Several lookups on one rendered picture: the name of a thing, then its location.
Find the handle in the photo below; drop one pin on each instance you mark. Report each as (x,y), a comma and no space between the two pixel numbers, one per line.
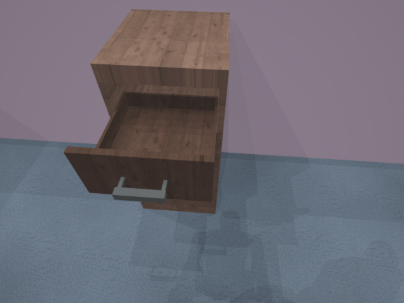
(143,195)

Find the cabinet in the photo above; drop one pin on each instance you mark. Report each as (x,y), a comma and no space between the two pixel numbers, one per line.
(169,52)

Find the drawer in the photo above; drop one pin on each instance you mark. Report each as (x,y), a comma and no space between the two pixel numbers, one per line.
(152,137)

